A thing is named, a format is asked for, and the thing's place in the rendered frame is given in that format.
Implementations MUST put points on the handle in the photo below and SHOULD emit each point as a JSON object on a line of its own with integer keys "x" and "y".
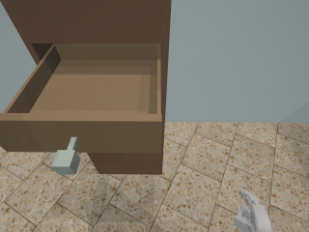
{"x": 66, "y": 161}

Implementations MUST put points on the drawer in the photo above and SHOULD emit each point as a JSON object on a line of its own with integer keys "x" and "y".
{"x": 108, "y": 95}

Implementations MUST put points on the robot right hand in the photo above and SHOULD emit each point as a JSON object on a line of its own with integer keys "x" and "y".
{"x": 254, "y": 219}

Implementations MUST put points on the cabinet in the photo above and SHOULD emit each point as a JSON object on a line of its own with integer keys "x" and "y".
{"x": 42, "y": 23}

